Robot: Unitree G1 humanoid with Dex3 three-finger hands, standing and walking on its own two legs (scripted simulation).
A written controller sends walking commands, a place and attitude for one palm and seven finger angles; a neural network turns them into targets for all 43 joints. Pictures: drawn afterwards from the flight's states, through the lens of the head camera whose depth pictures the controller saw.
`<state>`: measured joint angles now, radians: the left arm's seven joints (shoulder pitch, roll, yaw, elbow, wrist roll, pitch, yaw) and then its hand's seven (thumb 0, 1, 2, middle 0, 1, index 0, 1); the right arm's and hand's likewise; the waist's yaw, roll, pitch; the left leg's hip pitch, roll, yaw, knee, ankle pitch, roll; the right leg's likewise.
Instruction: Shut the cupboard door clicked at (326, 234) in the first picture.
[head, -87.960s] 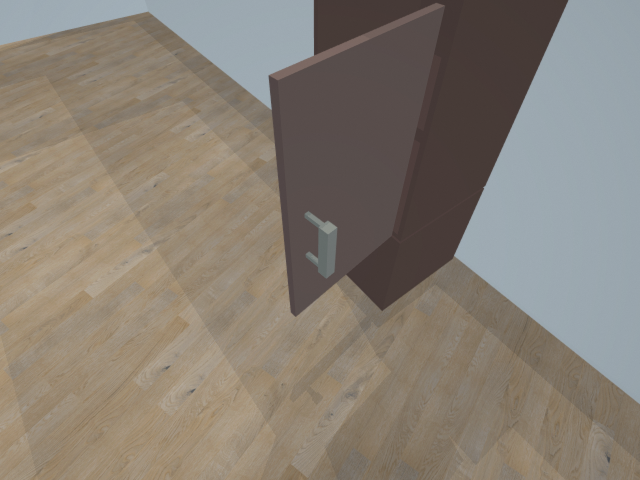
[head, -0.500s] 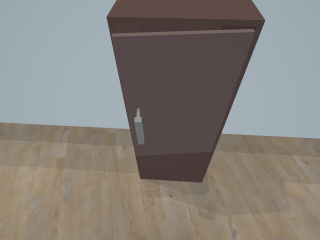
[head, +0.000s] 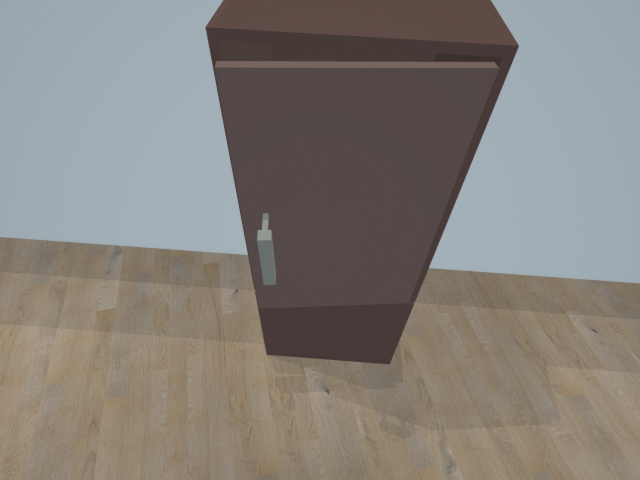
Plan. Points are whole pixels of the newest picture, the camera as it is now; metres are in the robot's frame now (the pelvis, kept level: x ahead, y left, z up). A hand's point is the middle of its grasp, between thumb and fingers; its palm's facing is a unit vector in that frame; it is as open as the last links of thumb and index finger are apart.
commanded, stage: look again from close up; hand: left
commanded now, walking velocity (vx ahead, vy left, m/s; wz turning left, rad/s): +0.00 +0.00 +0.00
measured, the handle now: (267, 249) +0.51 +0.12 -0.09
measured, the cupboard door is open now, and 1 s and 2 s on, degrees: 7 7 7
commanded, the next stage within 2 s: shuffle to correct the standing spot in 0.48 s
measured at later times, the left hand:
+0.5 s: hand out of the picture +0.04 +0.19 -0.19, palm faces +0.01 -0.98 -0.21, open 7.4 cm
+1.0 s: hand out of the picture +0.00 +0.16 -0.19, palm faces +0.03 -0.98 -0.21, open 7.4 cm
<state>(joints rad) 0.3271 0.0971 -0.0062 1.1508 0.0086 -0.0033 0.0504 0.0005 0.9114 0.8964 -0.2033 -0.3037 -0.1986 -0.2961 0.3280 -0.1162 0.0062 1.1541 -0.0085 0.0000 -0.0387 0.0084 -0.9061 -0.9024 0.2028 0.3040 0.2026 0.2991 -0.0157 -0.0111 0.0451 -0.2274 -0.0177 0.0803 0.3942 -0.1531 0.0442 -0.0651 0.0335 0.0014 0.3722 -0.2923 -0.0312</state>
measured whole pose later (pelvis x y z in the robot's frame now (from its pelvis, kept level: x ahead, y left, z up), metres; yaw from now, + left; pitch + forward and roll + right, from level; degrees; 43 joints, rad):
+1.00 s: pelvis +0.02 -0.03 -0.01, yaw +1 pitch +1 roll +0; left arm 0.33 0.19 0.02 1.04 0.03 0.02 0.01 0.00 0.91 0.90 -0.20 -0.30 -0.20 -0.30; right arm 0.28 -0.17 -0.02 1.07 -0.03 0.02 -0.03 0.01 -0.90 -0.90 0.21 0.30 0.21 0.30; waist 0.00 -0.02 0.02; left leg -0.34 0.01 0.05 0.61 -0.32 0.03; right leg -0.25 -0.01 -0.07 0.57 -0.34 -0.02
